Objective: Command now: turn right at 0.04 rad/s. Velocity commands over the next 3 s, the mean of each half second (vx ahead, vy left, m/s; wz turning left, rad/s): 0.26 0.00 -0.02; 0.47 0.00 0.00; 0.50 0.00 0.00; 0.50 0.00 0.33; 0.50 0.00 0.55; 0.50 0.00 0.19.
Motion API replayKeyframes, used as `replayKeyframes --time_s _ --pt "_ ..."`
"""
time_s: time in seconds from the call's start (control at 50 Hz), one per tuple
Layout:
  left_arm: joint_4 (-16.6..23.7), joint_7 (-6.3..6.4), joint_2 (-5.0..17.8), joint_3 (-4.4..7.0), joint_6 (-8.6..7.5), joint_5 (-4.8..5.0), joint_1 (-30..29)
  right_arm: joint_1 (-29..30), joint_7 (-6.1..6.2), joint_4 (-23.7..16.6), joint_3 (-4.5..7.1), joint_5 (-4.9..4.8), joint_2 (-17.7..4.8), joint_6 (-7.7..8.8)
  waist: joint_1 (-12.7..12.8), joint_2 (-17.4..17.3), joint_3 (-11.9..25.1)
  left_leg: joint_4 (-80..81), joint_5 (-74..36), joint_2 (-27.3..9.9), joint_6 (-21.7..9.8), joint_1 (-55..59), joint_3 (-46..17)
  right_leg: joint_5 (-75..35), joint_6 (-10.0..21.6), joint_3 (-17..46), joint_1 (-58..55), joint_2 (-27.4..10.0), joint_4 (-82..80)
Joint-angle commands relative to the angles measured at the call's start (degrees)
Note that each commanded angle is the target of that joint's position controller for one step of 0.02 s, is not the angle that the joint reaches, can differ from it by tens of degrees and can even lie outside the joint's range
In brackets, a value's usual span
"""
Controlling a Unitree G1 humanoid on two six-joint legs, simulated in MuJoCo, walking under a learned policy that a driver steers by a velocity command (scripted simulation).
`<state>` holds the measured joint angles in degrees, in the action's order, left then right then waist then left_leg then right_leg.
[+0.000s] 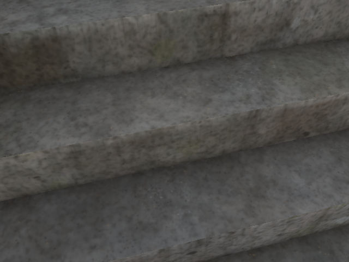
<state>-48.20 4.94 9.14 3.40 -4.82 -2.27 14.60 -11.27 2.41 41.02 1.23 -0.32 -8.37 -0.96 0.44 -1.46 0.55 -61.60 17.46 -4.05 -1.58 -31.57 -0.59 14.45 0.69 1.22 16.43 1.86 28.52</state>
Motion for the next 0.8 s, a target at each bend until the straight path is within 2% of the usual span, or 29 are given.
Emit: replayKeyframes --time_s 0.02,0.04,0.06,0.08,0.1,0.14,0.18,0.2,0.22,0.26,0.3,0.38,0.42,0.46,0.48,0.5,0.52,0.54,0.56,0.58,0.6,0.62,0.64,0.66,0.7,0.72,0.74,0.78,0.8 --pt "3.05 -1.04 6.63 1.75 1.26 1.2 1.9 -8.17 0.73 0.88 0.61 -0.85 -1.75 2.36 -3.23 10.6 8.04 40.87 -14.93 4.8 -0.44 16.19 6.25 -46.75 8.06 3.12 -13.25 -8.65 0.93" --pt "2.81 -1.8 5.22 1.76 1.87 2.57 3.4 -7.56 1.04 2.71 0.58 0.37 -2.7 3.65 -1.75 4.66 6.81 50.08 -24.16 3.78 0.05 18.46 3.83 -34.9 6.34 1.36 -14.49 -5.55 7.06" --pt "3.42 -2.13 2.71 1.67 2.31 2.32 8.99 -7.34 1.25 4.14 0.41 1.65 -3.62 4.44 1.94 -4.45 8.18 43.22 -59.64 -7.08 -1.0 34.66 -6.89 0.17 3.83 1.49 3.33 -4.06 18.26" --pt "2.71 -3.58 -0.34 0.82 2.42 1.87 12.33 -9.38 0.84 4.06 0.09 1.31 -4.38 4.21 1.34 -16.96 11.17 32.53 -91.07 -16.66 -7.72 41.43 -13.41 13.15 1.01 0.57 14.53 -1.96 27.69" --pt "2.44 -5.0 1.09 1.12 2.84 2.1 8.84 -11.53 0.79 3.14 -0.8 1.57 -2.24 4.8 -1.29 -11.43 13.62 36.24 -74.05 -16.83 -12.23 39.39 -14.67 12.29 -0.25 2.11 16.53 -2.96 32.75" --pt "4.92 -6.1 1.12 1.57 4.49 0.32 0.02 -7.07 1.04 2.77 0.4 0.78 -5.22 4.45 -0.38 -5.94 4.59 43.53 -32.4 -12.14 -12.82 31.64 -15.66 9.14 -1.4 -0.06 23.45 -1.83 43.09" --pt "7.3 -6.52 2.8 2.16 5.07 -0.97 -3.59 -9.71 1.1 3.72 2.42 0.19 -9.7 4.13 -1.61 -7.21 -0.09 47.03 -11.65 -9.63 -13.93 31.86 -16.46 5.9 -0.42 -2.65 34.11 -0.47 60.19" --pt "8.78 -6.63 2.59 1.87 5.27 -0.98 -5.04 -13.82 0.64 6.06 3.1 0.04 -9.62 4.24 -2.6 -7.1 -1.96 48.58 0.04 -7.55 -14.13 34.26 -15.73 3.37 0.91 -4.07 41.35 0.25 67.21" --pt "10.02 -6.65 1.1 1.23 5.04 -1.03 -6.54 -16.35 0.2 7.43 2.92 0.04 -7.51 4.59 -2.96 -7.18 -3.45 49.32 6.98 -7.33 -14.03 35.11 -16.69 1.54 2.21 -3.48 47.2 -0.26 72.86" --pt "13.72 -6.39 -1.79 -0.2 4.71 -1.28 -12.03 -20.39 -0.34 9.84 2.65 0.12 -4.85 5.86 -3.81 -6.24 -5.91 50.91 12.89 -9.19 -14.76 36.77 -18.36 1.93 3.89 -2.76 59.7 -1.04 85.53" --pt "17.5 -5.74 -3.26 -1.14 4.88 -1.51 -15.9 -20.67 -0.25 10.65 2.3 0.29 -3.14 7.15 -2.43 -6.16 -7.51 52.28 17.18 -11.66 -14.74 35.85 -19.1 3.96 4.81 0.23 68.21 -2.97 93.75" --pt "22.31 -3.72 -5.53 -2.92 6.38 -0.34 -18.02 -18.01 -0.34 12.07 1.99 0.18 -5.73 9.58 2.29 -3.62 -11.32 56.88 20.58 -14.62 -13.31 27.8 -16.12 8.44 6.49 3.87 77.61 -3.34 106.59" --pt "26.17 -3.88 -4.5 -3.73 6.3 0.93 -21.77 -15.57 -0.62 12.68 1.6 -0.76 -6.0 9.08 4.74 -0.65 -14.98 64.32 21.7 -10.74 -10.89 16.54 -8.5 7.51 6.75 -0.53 68.85 -6.71 87.7" --pt "26.42 -4.93 -3.08 -3.56 7.7 0.32 -23.24 -17.9 0.41 13.1 1.78 -0.56 -6.97 8.59 1.34 0.12 -12.3 73.74 6.95 -9.08 -13.7 15.48 -5.74 2.67 6.32 -9.11 56.92 -7.27 76.38" --pt "27.18 -5.0 -6.16 -4.22 8.23 0.67 -23.77 -20.29 1.18 14.22 2.36 -0.9 -7.97 8.43 -0.1 -2.47 -10.07 76.1 -2.66 -10.57 -13.82 21.2 -4.14 5.97 8.01 -9.36 52.75 -8.84 71.76" --pt "23.4 -5.3 -5.85 -4.37 7.06 0.97 -19.71 -15.47 1.43 12.99 2.09 -0.49 -7.38 7.89 0.97 0.38 -4.23 73.71 -26.16 -7.66 -11.6 19.49 5.25 8.06 9.74 -13.91 37.84 -6.61 63.26" --pt "20.26 -4.8 -5.2 -3.72 6.12 1.05 -13.15 -12.01 1.34 10.84 2.73 -1.29 -10.89 8.31 4.1 -1.02 2.8 64.23 -70.24 -7.7 -11.37 17.78 8.31 10.22 9.88 -16.89 21.12 -2.4 56.14" --pt "17.56 -4.16 -3.71 -2.76 6.02 1.7 -6.46 -14.41 1.19 10.76 3.52 -2.01 -14.85 8.95 6.28 -3.81 10.84 52.91 -99.49 -12.13 -11.7 22.32 6.38 11.66 10.11 -17.02 11.2 1.21 54.7" --pt "15.41 -3.66 -0.48 -1.53 6.56 1.88 1.83 -14.0 0.22 10.41 4.69 -2.84 -18.46 9.74 9.45 -8.38 19.11 41.39 -110.8 -13.23 -10.83 29.67 4.77 15.46 10.35 -13.25 4.63 3.42 49.38" --pt "14.11 -3.59 2.5 -0.61 6.6 1.71 5.97 -12.41 -2.09 9.89 5.72 -4.32 -19.98 10.22 11.78 -9.9 22.8 29.12 -106.11 -11.52 -9.63 33.43 5.54 14.53 9.74 -10.56 -0.77 4.1 34.71" --pt "11.87 -3.84 6.6 0.97 6.2 0.02 6.66 -14.22 -2.79 9.83 5.29 -2.99 -16.18 10.8 10.51 -10.04 20.93 15.08 -88.04 -9.49 -9.02 29.81 1.21 23.13 10.82 4.5 -0.87 1.13 23.44" --pt "8.3 -3.17 14.02 3.12 6.38 -0.26 7.65 -15.01 -5.21 5.19 3.88 -2.17 -7.12 10.44 7.7 14.43 19.31 -6.97 -31.91 4.29 -5.98 3.81 -2.12 36.99 16.43 45.66 -8.1 -14.96 -4.94" --pt "8.47 -3.06 15.2 4.16 6.27 1.55 4.98 -12.33 -5.17 3.51 4.52 2.22 -5.9 10.34 7.3 13.72 21.13 -38.96 -15.19 10.55 -4.52 -3.23 -13.59 48.08 15.63 65.36 -6.08 -17.69 -19.79" --pt "7.26 -4.23 11.14 2.88 4.57 2.08 -3.14 -9.12 -4.76 -1.87 3.24 4.22 -1.2 10.09 1.06 10.23 14.81 -56.49 -16.44 8.72 -4.03 -11.38 -13.92 46.93 13.86 56.88 0.8 -17.69 -17.5" --pt "-0.59 -4.76 2.11 0.66 1.41 1.22 -2.89 0.42 -2.74 -6.74 0.68 3.95 3.19 9.25 -1.52 -1.5 -1.06 -65.26 -17.63 7.19 -6.02 -23.46 -9.95 31.12 11.77 33.85 12.1 -15.46 -4.7" --pt "-5.01 -4.42 -2.55 -0.75 0.55 0.33 0.5 0.59 -2.38 -7.95 -0.89 2.97 5.94 8.47 -2.84 -1.71 -3.81 -68.32 -15.11 7.16 -6.95 -27.5 -10.1 21.02 10.42 24.15 13.94 -13.16 -3.53" --pt "-6.14 -4.68 -3.47 -1.47 -0.03 -0.47 3.35 -0.14 -2.32 -7.94 -1.82 2.05 7.32 8.04 -2.97 -1.13 -3.13 -72.13 -13.23 7.59 -8.05 -30.89 -10.76 10.46 9.06 19.32 10.92 -13.7 -5.52" --pt "-8.49 -5.43 -1.45 -1.45 -1.74 0.42 4.88 1.47 -1.63 -8.62 -2.55 0.52 7.32 6.91 -3.98 -0.86 -5.78 -64.76 -9.57 7.26 -7.94 -35.24 -10.6 -0.37 6.35 9.01 10.35 -12.07 -8.74" --pt "-8.91 -6.03 0.03 -1.48 -2.93 -0.05 5.98 4.38 -1.31 -9.07 -2.72 -0.29 6.69 6.39 -3.47 -0.2 -6.68 -64.75 -7.61 8.22 -7.53 -36.2 -7.31 -2.72 6.44 6.88 11.59 -12.78 -12.26"
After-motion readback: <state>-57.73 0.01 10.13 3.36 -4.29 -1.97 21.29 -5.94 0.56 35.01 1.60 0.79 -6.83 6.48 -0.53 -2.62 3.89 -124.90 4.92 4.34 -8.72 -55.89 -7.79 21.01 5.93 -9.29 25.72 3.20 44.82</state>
